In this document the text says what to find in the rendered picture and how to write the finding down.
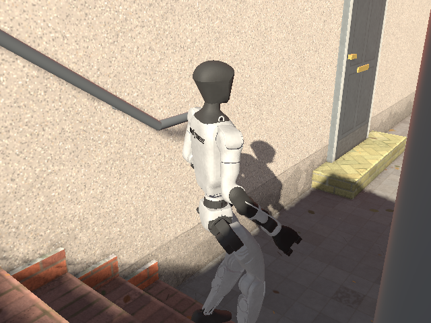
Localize stairs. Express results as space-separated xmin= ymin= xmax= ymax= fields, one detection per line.
xmin=0 ymin=267 xmax=235 ymax=323

